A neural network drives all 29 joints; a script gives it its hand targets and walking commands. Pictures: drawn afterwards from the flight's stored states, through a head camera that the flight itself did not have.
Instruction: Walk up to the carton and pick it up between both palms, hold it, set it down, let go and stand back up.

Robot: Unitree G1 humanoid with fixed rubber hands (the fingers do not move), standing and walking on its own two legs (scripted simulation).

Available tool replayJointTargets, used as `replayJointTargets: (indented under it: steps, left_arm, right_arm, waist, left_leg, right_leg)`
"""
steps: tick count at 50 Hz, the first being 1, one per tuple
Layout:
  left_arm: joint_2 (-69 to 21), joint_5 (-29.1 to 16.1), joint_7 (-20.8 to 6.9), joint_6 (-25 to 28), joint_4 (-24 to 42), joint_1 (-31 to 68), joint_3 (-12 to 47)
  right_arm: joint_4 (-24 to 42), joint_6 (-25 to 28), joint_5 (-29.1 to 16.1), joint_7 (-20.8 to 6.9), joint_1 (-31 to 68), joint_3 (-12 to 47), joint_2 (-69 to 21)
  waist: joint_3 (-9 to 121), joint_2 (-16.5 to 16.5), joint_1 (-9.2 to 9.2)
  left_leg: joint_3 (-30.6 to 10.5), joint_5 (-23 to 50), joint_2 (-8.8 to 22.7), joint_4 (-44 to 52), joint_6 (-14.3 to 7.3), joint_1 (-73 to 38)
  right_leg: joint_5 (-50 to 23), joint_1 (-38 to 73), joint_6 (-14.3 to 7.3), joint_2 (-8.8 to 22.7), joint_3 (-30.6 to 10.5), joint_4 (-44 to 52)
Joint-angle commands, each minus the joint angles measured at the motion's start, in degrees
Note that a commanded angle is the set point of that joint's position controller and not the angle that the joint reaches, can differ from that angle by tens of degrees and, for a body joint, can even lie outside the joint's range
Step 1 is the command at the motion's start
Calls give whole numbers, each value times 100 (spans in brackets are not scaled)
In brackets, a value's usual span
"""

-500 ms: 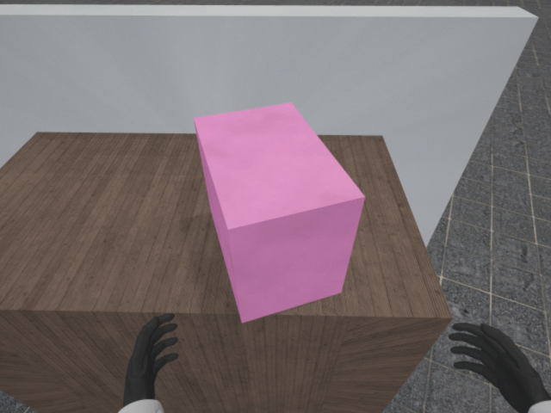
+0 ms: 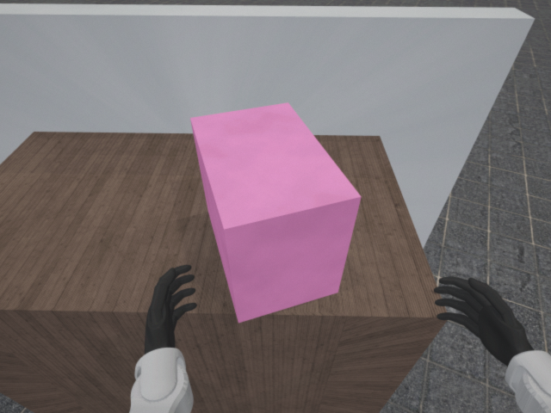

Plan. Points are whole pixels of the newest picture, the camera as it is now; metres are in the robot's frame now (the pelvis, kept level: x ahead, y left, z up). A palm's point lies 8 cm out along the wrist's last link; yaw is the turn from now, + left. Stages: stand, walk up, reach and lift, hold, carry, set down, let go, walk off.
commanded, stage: reach and lift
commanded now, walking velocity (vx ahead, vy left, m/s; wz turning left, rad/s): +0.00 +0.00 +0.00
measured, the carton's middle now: (264, 206) +0.49 +0.04 +0.04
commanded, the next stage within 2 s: none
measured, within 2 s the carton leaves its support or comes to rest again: neither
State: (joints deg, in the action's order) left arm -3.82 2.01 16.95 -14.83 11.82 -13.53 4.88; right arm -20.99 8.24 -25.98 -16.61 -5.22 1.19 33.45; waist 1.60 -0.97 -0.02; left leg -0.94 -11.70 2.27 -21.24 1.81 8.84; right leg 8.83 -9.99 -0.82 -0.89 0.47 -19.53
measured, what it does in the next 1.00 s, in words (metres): stands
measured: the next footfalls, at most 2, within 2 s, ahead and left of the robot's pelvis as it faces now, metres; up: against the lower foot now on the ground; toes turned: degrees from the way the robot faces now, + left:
none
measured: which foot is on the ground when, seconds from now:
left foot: down 0.00-1.00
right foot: down 0.00-1.00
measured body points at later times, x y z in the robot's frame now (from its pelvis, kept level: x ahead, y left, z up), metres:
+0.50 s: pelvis -0.01 +0.00 +0.00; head -0.02 -0.01 +0.45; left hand +0.29 +0.17 +0.11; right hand +0.33 -0.27 +0.11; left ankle +0.00 +0.14 -0.75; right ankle +0.02 -0.11 -0.75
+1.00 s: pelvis -0.01 +0.00 +0.00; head -0.03 -0.01 +0.45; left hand +0.34 +0.17 +0.15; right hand +0.38 -0.26 +0.16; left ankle +0.00 +0.14 -0.75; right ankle +0.02 -0.11 -0.75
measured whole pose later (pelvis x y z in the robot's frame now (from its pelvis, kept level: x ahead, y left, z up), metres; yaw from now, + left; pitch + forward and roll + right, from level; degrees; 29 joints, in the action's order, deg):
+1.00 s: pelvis -0.01 +0.00 +0.00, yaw +0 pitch -2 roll +0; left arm -1.7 2.0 16.4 -43.7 0.9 25.1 -9.7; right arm -36.9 -15.8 -28.7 -11.4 37.1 7.1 34.4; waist 1.2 -1.0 0.1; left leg -0.9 -10.7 2.5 -20.8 2.3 8.6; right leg 8.0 -10.0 -1.1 -1.1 0.5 -19.5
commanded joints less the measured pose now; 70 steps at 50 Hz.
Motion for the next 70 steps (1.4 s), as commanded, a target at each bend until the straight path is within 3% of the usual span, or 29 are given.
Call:
replayJointTargets:
  steps: [1, 6, 14, 22, 32, 41, 54, 70]
  left_arm:
    - [-130, 218, 26, -165, 826, 735, -394]
    - [-97, 154, -37, -465, 1051, 1072, -456]
    - [145, 35, -51, -1027, 997, 1912, -705]
    - [303, -49, -35, -1885, 654, 3033, -1025]
    - [405, -79, -80, -2548, 369, 4042, -1315]
    - [540, -114, -109, -2725, -14, 4854, -1529]
    - [786, -187, -33, -2681, -1083, 6180, -1736]
    - [1035, -384, 79, -2478, -2352, 7654, -1779]
  right_arm:
    - [388, -75, -109, 138, 1075, -325, 1116]
    - [479, -299, -155, 230, 1515, -297, 1108]
    - [568, -790, -117, 386, 2454, -279, 1048]
    - [182, -1485, -83, 523, 3569, -237, 1083]
    - [-320, -2012, -185, 562, 4713, -57, 1181]
    - [-747, -2195, -291, 542, 5610, 109, 1176]
    - [-1614, -2332, -364, 505, 6861, 426, 1057]
    - [-2673, -2426, -291, 538, 8116, 618, 854]
  waist:
    - [393, 905, 373]
    - [576, 802, 327]
    - [671, 760, 456]
    - [809, 700, 560]
    - [1207, 491, 673]
    - [1437, 356, 823]
    - [1707, 257, 1108]
    - [1826, 188, 1265]
  left_leg:
    - [201, 997, -98, 547, -49, -962]
    - [175, 1450, -91, 474, 13, -1150]
    - [234, 1168, -87, 529, -19, -989]
    - [264, 871, -77, 590, -31, -800]
    - [278, 1293, -90, 490, 44, -816]
    - [307, 1366, -110, 452, 71, -638]
    - [355, 1290, -122, 430, 96, -296]
    - [387, 1222, -127, 388, 165, 28]
  right_leg:
    - [-770, 120, -477, -356, -184, 416]
    - [-1090, 189, -524, -412, -128, 431]
    - [-803, 262, -491, -375, -208, 462]
    - [-541, 342, -434, -338, -300, 443]
    - [-955, 460, -428, -429, -208, 311]
    - [-988, 512, -406, -438, -185, 259]
    - [-862, 501, -403, -424, -243, 212]
    - [-745, 520, -391, -430, -278, 248]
